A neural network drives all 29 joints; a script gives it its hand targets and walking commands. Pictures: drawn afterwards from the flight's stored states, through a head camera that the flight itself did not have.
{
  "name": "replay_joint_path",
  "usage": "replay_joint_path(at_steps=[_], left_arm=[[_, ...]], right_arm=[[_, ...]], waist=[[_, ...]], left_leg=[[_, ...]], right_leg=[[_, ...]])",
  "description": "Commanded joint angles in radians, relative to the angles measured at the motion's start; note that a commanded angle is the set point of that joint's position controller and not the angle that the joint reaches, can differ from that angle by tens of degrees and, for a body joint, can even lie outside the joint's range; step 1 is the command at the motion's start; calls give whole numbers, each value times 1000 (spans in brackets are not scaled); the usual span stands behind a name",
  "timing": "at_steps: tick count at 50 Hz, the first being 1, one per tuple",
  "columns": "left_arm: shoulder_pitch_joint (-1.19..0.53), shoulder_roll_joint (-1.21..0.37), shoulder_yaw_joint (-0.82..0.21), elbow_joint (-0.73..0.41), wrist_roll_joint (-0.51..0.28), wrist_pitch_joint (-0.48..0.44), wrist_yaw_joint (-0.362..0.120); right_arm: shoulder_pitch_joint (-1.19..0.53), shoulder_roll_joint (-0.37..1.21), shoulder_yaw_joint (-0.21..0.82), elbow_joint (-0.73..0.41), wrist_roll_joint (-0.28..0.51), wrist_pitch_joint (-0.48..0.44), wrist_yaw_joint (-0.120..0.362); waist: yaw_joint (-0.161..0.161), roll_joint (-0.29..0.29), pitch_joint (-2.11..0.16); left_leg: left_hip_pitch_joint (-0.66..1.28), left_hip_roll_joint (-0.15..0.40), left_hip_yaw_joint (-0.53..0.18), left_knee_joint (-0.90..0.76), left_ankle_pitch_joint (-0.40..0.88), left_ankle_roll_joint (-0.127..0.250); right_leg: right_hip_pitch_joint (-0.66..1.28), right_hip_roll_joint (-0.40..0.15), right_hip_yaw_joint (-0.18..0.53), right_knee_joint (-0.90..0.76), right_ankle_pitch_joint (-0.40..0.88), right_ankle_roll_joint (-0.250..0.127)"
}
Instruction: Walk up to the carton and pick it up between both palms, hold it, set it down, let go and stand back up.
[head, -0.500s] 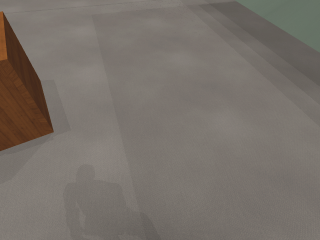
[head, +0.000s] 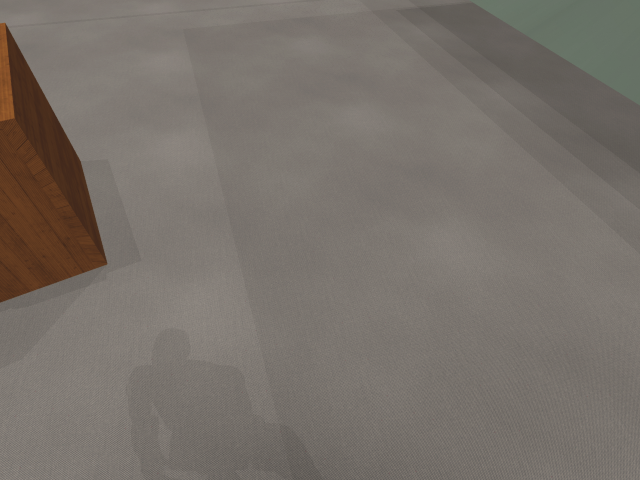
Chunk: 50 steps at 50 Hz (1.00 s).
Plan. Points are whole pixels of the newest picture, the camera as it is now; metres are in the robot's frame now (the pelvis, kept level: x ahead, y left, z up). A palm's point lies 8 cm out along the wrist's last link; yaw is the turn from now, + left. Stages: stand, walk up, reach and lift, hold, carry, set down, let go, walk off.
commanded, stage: stand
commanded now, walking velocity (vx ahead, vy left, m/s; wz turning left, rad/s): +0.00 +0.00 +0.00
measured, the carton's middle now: out of the picture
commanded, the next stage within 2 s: walk up in 0.50 s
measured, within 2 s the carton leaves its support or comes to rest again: neither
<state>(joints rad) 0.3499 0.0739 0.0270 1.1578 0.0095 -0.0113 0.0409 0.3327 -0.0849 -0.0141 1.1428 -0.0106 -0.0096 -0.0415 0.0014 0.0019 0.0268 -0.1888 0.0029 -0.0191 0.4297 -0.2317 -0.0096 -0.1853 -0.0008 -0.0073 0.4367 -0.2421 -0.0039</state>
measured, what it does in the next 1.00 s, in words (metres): lifts its left foot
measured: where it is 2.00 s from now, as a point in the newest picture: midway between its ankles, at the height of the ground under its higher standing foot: (195, 419)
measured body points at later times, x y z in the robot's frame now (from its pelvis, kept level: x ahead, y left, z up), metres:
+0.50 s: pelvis +0.00 +0.00 +0.00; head +0.01 +0.00 +0.45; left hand -0.04 +0.19 -0.16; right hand -0.03 -0.20 -0.16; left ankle +0.00 +0.13 -0.74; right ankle +0.00 -0.12 -0.74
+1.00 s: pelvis +0.03 +0.06 +0.00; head +0.04 +0.07 +0.45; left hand -0.02 +0.33 -0.14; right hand +0.13 -0.23 -0.13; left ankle +0.08 +0.28 -0.68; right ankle +0.00 -0.11 -0.74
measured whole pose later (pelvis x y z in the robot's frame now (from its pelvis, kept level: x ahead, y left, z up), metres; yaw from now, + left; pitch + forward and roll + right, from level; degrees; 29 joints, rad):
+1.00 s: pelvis +0.03 +0.06 +0.00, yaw +15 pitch -3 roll +0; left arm 0.32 0.24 0.09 1.02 0.08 -0.08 0.08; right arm 0.27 -0.34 -0.10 0.97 -0.06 0.03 0.08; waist -0.03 -0.01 0.06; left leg -0.56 0.16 -0.03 0.92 -0.25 -0.08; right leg 0.02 -0.18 -0.23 0.39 -0.33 0.05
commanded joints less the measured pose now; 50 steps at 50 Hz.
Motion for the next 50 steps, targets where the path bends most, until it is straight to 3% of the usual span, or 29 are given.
replay_joint_path(at_steps=[1,34,35,36,37,38,39,41,43,45,47,48,50], left_arm=[[104,72,13,-1,0,-3,4],[93,65,13,-6,-1,-6,1],[49,314,63,-134,38,-44,22],[117,350,84,-113,50,-49,41],[86,353,94,-116,48,-53,56],[52,324,92,-123,42,-57,65],[36,316,90,-127,42,-64,68],[-29,252,94,-150,66,-76,73],[-43,268,88,-175,67,-83,70],[-46,290,90,-190,69,-88,58],[-36,294,91,-200,75,-85,40],[-64,321,100,-209,69,-84,24],[-54,333,102,-231,76,-77,12]], right_arm=[[105,-69,-11,-4,0,-5,-5],[95,-74,-13,-12,0,-9,-4],[-1,-289,-58,-95,-38,-9,23],[-113,-278,-65,-146,-31,-5,43],[-137,-277,-69,-172,-42,4,48],[-166,-282,-79,-194,-52,12,58],[-168,-258,-82,-210,-59,16,70],[-78,-247,-85,-198,-66,19,89],[-37,-216,-81,-197,-64,24,110],[-67,-209,-74,-220,-53,28,124],[-122,-196,-55,-247,-42,26,139],[-108,-179,-42,-258,-31,29,147],[-103,-201,-44,-264,-29,22,150]], waist=[[3,-6,84],[3,2,64],[58,-32,22],[105,-170,41],[71,-182,85],[48,-107,147],[34,-64,172],[-26,-59,150],[-28,-111,123],[-30,-150,139],[-13,-185,171],[-32,-216,180],[-29,-203,173]], left_leg=[[-39,64,-67,-82,68,29],[-22,69,-68,-82,79,36],[-313,26,-148,101,-287,22],[-542,-25,-56,320,-292,-18],[-616,47,-80,545,-259,-51],[-626,104,-108,626,-234,-60],[-629,131,-110,659,-224,-59],[-525,175,-115,688,-165,-67],[-488,146,-68,635,-115,-83],[-459,149,-14,565,-40,-90],[-404,151,48,443,26,-71],[-347,145,97,403,45,-46],[-279,116,148,350,24,-26]], right_leg=[[-40,-74,70,-93,71,-18],[-34,-77,67,-93,87,-17],[213,-175,88,-64,-289,-98],[337,-355,274,-230,-436,-194],[298,-493,375,-307,-463,-254],[192,-535,401,-322,-473,-267],[145,-527,354,-322,-464,-257],[68,-453,212,-309,-380,-190],[83,-387,44,-298,-301,-158],[71,-346,-70,-295,-286,-139],[41,-305,-160,-289,-266,-118],[12,-289,-217,-283,-284,-128],[17,-291,-243,-213,-249,-144]])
